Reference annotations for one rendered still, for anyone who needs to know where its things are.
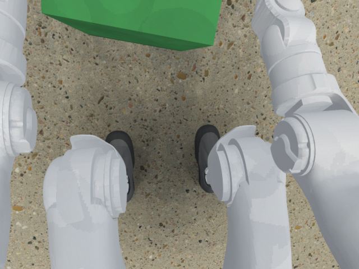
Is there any right robot thigh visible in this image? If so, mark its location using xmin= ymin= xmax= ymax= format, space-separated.
xmin=211 ymin=137 xmax=292 ymax=269

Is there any left robot forearm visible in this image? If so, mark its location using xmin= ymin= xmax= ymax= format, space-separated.
xmin=0 ymin=0 xmax=27 ymax=87

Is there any robot left upper arm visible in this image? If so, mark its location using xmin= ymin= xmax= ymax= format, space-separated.
xmin=0 ymin=81 xmax=38 ymax=269

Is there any robot right upper arm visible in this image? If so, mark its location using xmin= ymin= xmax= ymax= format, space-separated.
xmin=270 ymin=110 xmax=359 ymax=269

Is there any right robot forearm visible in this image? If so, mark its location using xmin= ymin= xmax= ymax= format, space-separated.
xmin=251 ymin=0 xmax=359 ymax=117

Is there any right robot foot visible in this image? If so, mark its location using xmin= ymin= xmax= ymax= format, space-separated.
xmin=195 ymin=124 xmax=220 ymax=193

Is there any carton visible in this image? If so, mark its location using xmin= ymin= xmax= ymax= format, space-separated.
xmin=41 ymin=0 xmax=222 ymax=51

